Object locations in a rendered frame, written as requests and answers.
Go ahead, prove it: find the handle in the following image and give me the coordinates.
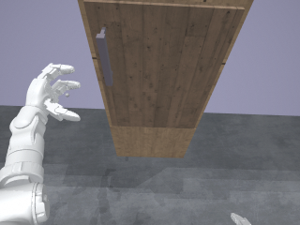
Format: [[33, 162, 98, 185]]
[[96, 27, 113, 86]]

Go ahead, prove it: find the robot left forearm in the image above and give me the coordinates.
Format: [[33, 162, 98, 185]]
[[0, 106, 48, 189]]

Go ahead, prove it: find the robot right hand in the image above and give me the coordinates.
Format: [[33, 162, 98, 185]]
[[231, 213, 251, 225]]

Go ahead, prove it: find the left robot upper arm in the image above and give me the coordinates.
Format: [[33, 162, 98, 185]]
[[0, 182, 50, 225]]

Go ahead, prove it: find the cupboard door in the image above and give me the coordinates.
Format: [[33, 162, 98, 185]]
[[83, 0, 245, 129]]

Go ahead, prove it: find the robot left hand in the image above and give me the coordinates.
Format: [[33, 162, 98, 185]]
[[25, 63, 81, 122]]

